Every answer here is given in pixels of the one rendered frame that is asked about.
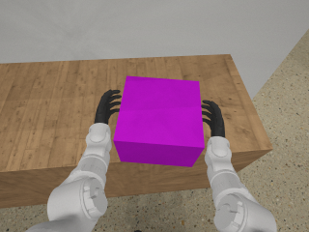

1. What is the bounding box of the robot left hand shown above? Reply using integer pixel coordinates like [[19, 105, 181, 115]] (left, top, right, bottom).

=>
[[94, 89, 122, 125]]

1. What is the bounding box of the pedestal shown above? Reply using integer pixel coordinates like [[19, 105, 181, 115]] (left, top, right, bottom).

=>
[[0, 54, 273, 209]]

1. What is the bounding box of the robot right hand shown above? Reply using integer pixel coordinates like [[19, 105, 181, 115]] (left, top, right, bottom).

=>
[[201, 100, 225, 138]]

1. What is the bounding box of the right robot forearm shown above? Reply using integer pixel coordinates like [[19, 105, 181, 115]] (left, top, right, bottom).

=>
[[204, 136, 262, 209]]

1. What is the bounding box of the left robot forearm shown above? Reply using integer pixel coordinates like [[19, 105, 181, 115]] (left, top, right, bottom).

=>
[[47, 123, 112, 220]]

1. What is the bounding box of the carton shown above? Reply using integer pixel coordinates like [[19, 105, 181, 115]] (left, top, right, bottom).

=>
[[113, 75, 205, 167]]

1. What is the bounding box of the right robot upper arm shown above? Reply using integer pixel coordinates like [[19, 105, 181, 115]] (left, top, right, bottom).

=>
[[213, 193, 277, 232]]

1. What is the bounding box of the left robot upper arm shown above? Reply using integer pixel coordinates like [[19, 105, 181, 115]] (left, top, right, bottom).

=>
[[25, 177, 108, 232]]

